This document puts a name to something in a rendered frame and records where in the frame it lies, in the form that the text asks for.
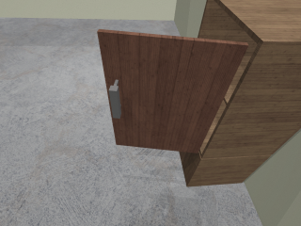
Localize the handle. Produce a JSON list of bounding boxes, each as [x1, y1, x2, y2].
[[109, 79, 121, 119]]

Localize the cupboard door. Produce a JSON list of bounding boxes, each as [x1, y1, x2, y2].
[[97, 29, 249, 153]]

